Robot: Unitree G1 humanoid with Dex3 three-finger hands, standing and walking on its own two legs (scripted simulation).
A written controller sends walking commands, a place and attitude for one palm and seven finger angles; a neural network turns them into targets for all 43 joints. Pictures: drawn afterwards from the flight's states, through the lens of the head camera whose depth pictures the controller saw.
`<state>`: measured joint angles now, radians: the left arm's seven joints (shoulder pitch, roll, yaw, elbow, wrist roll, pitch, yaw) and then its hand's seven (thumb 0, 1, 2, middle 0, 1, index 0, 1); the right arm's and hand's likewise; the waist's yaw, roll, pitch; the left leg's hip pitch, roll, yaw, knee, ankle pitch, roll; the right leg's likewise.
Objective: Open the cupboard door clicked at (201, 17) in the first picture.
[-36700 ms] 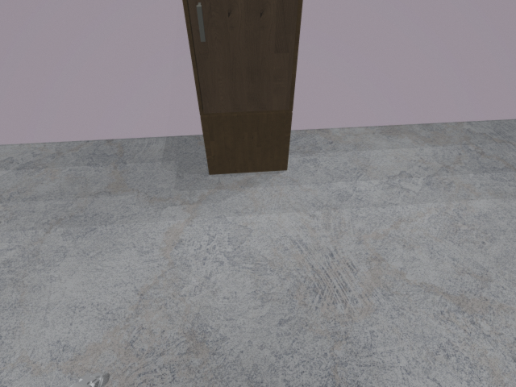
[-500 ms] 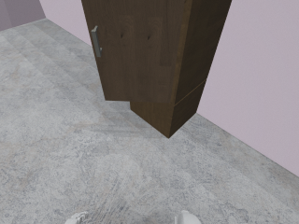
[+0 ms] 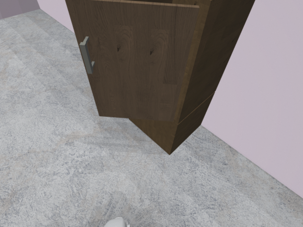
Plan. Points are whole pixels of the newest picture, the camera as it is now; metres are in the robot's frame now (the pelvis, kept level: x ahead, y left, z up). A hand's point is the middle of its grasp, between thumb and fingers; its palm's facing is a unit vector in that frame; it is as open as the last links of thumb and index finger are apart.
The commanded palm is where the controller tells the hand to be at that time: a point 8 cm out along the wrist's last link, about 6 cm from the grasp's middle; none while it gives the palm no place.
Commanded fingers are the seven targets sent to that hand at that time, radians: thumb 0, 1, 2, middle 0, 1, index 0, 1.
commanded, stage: come to a stop and stand still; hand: left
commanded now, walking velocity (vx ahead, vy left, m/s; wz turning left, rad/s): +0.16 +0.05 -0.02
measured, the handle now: (88, 55) +0.66 +0.28 +0.07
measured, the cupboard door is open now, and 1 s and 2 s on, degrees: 41 41 41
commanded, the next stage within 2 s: look again from close up in 1.16 s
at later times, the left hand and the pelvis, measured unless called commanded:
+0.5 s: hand (82, 225) +0.15 +0.21 -0.17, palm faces -0.04 -0.97 -0.22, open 7.4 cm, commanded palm none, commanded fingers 0.00 0.90 0.90 -0.20 -0.30 -0.20 -0.30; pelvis +0.06 +0.02 +0.00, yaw -4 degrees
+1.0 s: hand out of the picture +0.09 +0.12 -0.18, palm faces +0.01 -0.98 -0.19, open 7.2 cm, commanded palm none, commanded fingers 0.00 0.90 0.90 -0.20 -0.30 -0.20 -0.30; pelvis +0.04 -0.05 +0.00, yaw -2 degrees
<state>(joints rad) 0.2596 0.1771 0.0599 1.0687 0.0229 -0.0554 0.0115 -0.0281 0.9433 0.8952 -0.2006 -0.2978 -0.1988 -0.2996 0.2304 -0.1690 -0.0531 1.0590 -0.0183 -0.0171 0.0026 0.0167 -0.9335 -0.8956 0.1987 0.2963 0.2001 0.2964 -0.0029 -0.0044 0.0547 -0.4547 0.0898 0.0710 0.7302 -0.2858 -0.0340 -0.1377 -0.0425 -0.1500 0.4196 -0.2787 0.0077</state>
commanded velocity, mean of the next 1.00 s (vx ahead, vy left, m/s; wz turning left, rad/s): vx -0.08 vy -0.06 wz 0.00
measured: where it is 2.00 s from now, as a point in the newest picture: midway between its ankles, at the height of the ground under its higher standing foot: outside the picture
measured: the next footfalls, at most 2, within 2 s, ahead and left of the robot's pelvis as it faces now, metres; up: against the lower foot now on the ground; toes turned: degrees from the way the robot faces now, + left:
left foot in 0.06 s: +0.14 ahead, +0.13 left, +0.00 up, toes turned +6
right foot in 0.62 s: +0.06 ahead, -0.15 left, +0.00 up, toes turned -7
